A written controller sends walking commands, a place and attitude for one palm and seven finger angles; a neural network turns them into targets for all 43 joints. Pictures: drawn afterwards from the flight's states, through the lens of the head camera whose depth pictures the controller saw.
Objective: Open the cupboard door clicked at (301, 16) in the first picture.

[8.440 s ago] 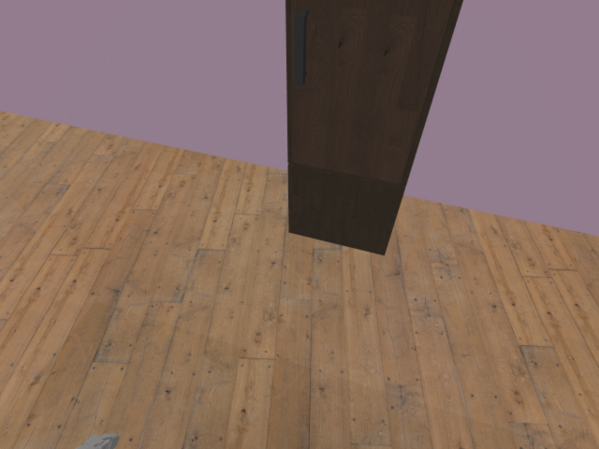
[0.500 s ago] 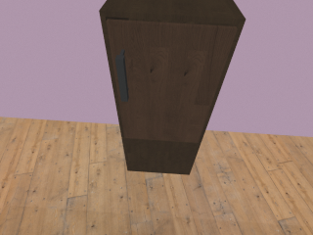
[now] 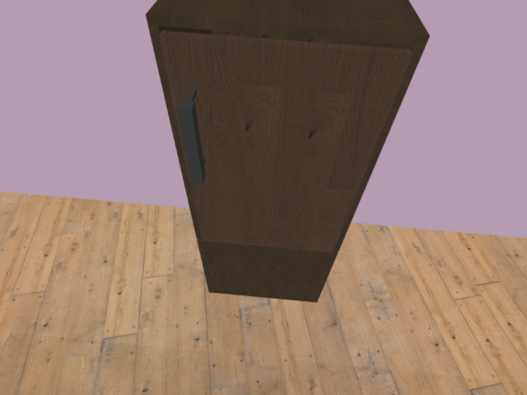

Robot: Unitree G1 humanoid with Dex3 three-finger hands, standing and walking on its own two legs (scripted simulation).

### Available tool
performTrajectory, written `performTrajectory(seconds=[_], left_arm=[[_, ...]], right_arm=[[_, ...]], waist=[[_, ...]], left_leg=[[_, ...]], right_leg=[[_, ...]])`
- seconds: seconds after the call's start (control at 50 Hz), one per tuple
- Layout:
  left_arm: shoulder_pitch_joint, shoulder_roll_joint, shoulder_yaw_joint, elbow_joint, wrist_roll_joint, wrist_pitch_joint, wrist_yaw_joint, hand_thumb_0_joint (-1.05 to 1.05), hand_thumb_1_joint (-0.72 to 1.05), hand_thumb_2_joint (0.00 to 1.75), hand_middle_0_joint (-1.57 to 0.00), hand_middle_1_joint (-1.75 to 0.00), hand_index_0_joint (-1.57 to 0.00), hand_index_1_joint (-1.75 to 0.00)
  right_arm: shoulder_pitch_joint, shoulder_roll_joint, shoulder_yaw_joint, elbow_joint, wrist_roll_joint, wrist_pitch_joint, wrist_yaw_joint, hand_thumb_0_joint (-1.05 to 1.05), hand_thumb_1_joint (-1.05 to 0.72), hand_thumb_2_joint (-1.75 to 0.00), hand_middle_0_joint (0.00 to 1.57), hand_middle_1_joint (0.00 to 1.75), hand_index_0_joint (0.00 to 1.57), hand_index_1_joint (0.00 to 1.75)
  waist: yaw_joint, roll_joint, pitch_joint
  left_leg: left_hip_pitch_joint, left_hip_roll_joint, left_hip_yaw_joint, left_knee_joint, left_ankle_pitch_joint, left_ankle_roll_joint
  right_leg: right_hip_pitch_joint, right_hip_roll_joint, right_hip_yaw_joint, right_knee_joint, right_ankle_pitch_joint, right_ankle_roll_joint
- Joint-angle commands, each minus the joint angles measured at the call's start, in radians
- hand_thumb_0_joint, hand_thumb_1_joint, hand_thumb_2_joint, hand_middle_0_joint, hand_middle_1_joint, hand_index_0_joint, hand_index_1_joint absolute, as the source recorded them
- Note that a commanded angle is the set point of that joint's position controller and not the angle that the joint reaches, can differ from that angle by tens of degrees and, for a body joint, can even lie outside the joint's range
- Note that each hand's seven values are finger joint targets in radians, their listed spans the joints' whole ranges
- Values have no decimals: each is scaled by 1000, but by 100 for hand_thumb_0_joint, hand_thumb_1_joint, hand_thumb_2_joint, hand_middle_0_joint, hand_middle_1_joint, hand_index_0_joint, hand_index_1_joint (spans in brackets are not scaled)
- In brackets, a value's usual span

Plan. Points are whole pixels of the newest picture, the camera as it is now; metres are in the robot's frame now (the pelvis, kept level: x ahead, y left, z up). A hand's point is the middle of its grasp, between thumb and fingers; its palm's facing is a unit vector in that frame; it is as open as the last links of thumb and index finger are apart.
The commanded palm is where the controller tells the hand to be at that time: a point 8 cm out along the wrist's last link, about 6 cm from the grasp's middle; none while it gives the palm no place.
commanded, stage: come to a stop and stand still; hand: left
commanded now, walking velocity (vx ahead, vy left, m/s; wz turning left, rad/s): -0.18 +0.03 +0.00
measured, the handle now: (195, 138) +0.53 +0.17 +0.08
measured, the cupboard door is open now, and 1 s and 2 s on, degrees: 0 0 0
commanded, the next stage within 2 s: look again from close up in 0.84 s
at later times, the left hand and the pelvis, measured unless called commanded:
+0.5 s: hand out of the picture +0.00 +0.20 -0.19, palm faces +0.01 -0.97 -0.24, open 7.4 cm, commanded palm none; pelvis -0.02 +0.02 -0.02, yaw -1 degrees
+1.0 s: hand out of the picture -0.03 +0.23 -0.16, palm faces -0.05 -0.97 -0.25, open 7.4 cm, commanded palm none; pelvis -0.04 +0.03 +0.00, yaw -2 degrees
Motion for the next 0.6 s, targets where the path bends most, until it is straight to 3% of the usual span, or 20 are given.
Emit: performTrajectory(seconds=[0.0,0.04,0.08,0.14,0.16,0.2,0.22,0.24,0.3,0.34,0.36,0.38,0.4,0.42,0.44,0.46,0.52,0.56,0.58], left_arm=[[42,117,29,-71,-5,-14,20,0,90,90,-20,-30,-20,-30],[43,120,36,-82,0,-10,20,0,90,90,-20,-30,-20,-30],[47,143,50,-99,4,-10,20,0,90,90,-20,-30,-20,-30],[33,163,61,-128,8,-6,18,0,90,90,-20,-30,-20,-30],[36,173,64,-132,9,-4,17,0,90,90,-20,-30,-20,-30],[79,183,65,-130,17,-3,19,0,90,90,-20,-30,-20,-30],[101,181,63,-135,23,-4,23,0,90,90,-20,-30,-20,-30],[99,185,61,-139,22,-5,25,0,90,90,-20,-30,-20,-30],[15,197,50,-184,16,-4,21,0,90,90,-20,-30,-20,-30],[-41,210,49,-206,10,-4,17,0,90,90,-20,-30,-20,-30],[-49,196,45,-218,6,-33,54,0,90,90,-20,-30,-20,-30],[-85,231,47,-279,3,-30,40,0,90,90,-20,-30,-20,-30],[-74,175,50,-290,-1,-23,37,0,90,90,-20,-30,-20,-30],[-45,164,33,-277,-3,-13,28,0,90,90,-20,-30,-20,-30],[-25,166,32,-267,-3,-9,21,0,90,90,-20,-30,-20,-30],[4,179,29,-243,-1,-8,17,0,90,90,-20,-30,-20,-30],[-37,182,15,-220,2,-13,13,0,90,90,-20,-30,-20,-30],[-71,188,14,-230,1,-12,11,0,90,90,-20,-30,-20,-30],[-75,187,15,-229,0,-8,11,0,90,90,-20,-30,-20,-30]], right_arm=[[90,-128,-28,-39,13,-10,-12,0,-90,-90,20,30,20,30],[67,-111,-35,-61,11,-3,-12,0,-90,-90,20,30,20,30],[63,-117,-47,-83,4,5,-9,0,-90,-90,20,30,20,30],[47,-104,-58,-114,-2,14,-3,0,-90,-90,20,30,20,30],[31,-95,-59,-125,-4,18,0,0,-90,-90,20,30,20,30],[-34,-59,-54,-158,-6,23,9,0,-90,-90,20,30,20,30],[-71,-51,-54,-172,-7,25,10,0,-90,-90,20,30,20,30],[-84,-45,-50,-183,-4,23,11,0,-90,-90,20,30,20,30],[-69,-43,-35,-184,4,28,27,0,-90,-90,20,30,20,30],[12,-53,-35,-165,2,26,30,0,-90,-90,20,30,20,30],[-12,-167,-47,-233,-9,7,37,0,-90,-90,20,30,20,30],[85,-167,-52,-223,-14,16,45,0,-90,-90,20,30,20,30],[69,-197,-46,-241,-17,26,42,0,-90,-90,20,30,20,30],[10,-192,-42,-253,-12,23,40,0,-90,-90,20,30,20,30],[-32,-182,-30,-266,-13,18,39,0,-90,-90,20,30,20,30],[-70,-167,-26,-280,-10,16,37,0,-90,-90,20,30,20,30],[-36,-165,-28,-284,-3,15,39,0,-90,-90,20,30,20,30],[-13,-171,-26,-265,-3,8,39,0,-90,-90,20,30,20,30],[-8,-171,-26,-257,-4,6,38,0,-90,-90,20,30,20,30]], waist=[[-19,113,-11],[-14,53,1],[-14,19,-50],[-5,-39,-69],[5,-77,-49],[43,-166,4],[59,-163,20],[56,-134,10],[9,-130,1],[-42,-145,-13],[-74,42,-14],[-94,75,-100],[-54,85,-70],[-25,223,-35],[8,323,-5],[25,266,13],[-16,23,-16],[-24,-3,-25],[-23,18,-20]], left_leg=[[217,153,-95,-47,1020,96],[174,124,-67,-33,923,79],[147,97,-28,0,817,63],[47,55,7,52,605,45],[-27,26,21,83,450,33],[-230,-47,29,179,-62,5],[-288,-53,11,247,-177,5],[-306,-55,-4,270,-192,8],[-185,-45,-8,169,-83,12],[-37,-62,24,-5,81,20],[107,21,-25,24,317,36],[94,87,-133,28,420,93],[-2,140,-221,-7,422,135],[-37,152,-281,-60,438,158],[-93,141,-291,-104,422,161],[-101,127,-271,-95,358,147],[-22,79,-192,-81,212,93],[-3,73,-177,-105,222,88],[1,75,-183,-130,194,89]], right_leg=[[-141,-75,32,-64,460,18],[-114,-95,43,-67,638,24],[-75,-120,51,-23,831,23],[-14,-161,67,6,1007,7],[22,-183,82,3,1083,-6],[120,-275,144,-22,1293,-76],[138,-310,165,-39,1335,-114],[162,-314,163,-37,1333,-134],[38,-262,135,-59,1077,-154],[-28,-202,89,3,981,-118],[-166,-165,187,112,1078,-35],[-145,-113,72,158,653,-38],[-164,-48,51,134,319,-35],[-185,-10,27,127,94,-30],[-149,-3,26,105,-18,-33],[-146,-12,48,35,-2,-39],[-158,-47,118,-78,105,-50],[-145,-56,110,-76,136,-39],[-149,-53,105,-78,103,-35]])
